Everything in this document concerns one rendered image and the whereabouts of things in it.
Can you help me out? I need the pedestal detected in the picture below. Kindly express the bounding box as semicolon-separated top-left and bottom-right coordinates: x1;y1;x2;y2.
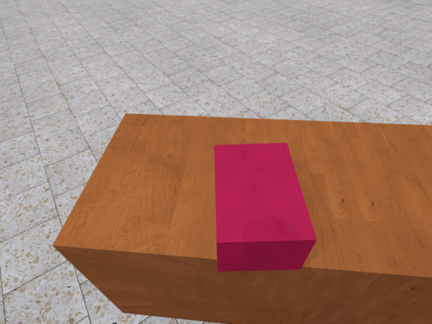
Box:
53;113;432;324

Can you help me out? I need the carton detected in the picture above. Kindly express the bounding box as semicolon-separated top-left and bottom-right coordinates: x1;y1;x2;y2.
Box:
214;143;317;272

